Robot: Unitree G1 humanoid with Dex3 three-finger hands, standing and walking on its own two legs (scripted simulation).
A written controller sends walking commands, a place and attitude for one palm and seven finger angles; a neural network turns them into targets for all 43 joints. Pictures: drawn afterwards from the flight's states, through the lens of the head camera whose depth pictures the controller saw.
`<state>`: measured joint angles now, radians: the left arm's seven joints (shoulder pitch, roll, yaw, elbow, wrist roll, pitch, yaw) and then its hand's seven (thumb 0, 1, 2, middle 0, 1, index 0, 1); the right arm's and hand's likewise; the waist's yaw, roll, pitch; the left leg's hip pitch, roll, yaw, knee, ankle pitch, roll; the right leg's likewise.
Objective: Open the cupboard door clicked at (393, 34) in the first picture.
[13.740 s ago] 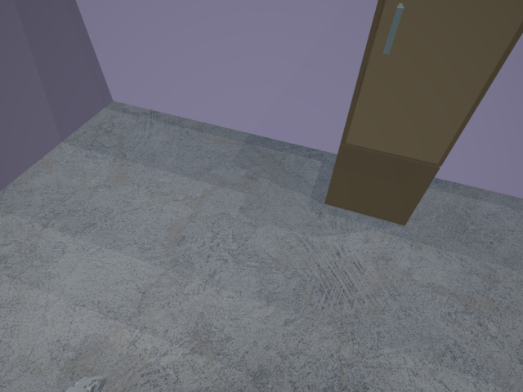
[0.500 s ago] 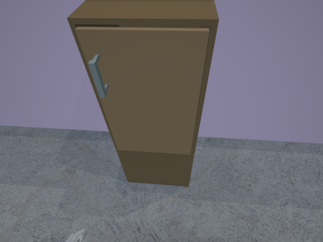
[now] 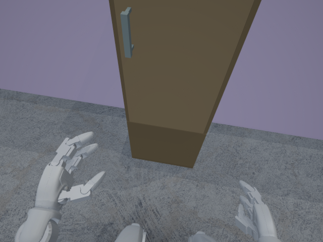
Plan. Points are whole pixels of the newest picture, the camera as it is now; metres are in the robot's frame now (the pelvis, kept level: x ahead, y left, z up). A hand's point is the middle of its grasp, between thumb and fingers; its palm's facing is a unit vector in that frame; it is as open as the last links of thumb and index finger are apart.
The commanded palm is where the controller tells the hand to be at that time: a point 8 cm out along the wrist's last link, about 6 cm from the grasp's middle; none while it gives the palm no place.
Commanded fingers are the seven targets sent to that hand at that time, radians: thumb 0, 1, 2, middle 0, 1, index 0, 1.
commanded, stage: raise the hand with hooked fingers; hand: left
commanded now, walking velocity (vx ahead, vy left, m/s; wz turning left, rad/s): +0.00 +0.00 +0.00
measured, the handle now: (128, 33) +0.62 +0.18 +0.18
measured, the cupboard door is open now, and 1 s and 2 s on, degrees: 0 0 0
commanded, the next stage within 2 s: move the hooked fingers beside the handle in 1.50 s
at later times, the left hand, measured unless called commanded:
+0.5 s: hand (74, 140) +0.29 +0.23 +0.11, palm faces -0.05 -1.00 -0.08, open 12.7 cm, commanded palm +0.26 +0.28 +0.13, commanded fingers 0.00 -0.41 0.34 -0.29 -1.14 -0.29 -1.14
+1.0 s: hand (54, 94) +0.34 +0.26 +0.20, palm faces +0.03 -1.00 -0.05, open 14.0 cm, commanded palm +0.31 +0.30 +0.19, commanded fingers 0.00 -0.50 0.30 -0.30 -1.20 -0.30 -1.20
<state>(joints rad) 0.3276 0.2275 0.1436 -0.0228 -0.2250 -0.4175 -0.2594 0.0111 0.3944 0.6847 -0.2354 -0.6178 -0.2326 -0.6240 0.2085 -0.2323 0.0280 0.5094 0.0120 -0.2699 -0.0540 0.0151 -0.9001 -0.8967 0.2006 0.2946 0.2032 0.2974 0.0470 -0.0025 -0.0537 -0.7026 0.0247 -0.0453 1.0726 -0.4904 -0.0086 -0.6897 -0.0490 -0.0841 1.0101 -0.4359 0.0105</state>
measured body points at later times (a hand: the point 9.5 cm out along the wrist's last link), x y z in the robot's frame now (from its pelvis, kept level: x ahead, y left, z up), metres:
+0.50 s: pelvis +0.03 +0.01 +0.03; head +0.05 +0.01 +0.48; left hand +0.28 +0.28 +0.12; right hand +0.19 -0.24 -0.03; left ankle +0.03 +0.12 -0.67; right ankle +0.04 -0.13 -0.67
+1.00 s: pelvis +0.04 -0.02 +0.05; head +0.05 -0.03 +0.50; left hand +0.33 +0.31 +0.20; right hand +0.21 -0.25 -0.03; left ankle +0.03 +0.12 -0.67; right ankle +0.04 -0.13 -0.67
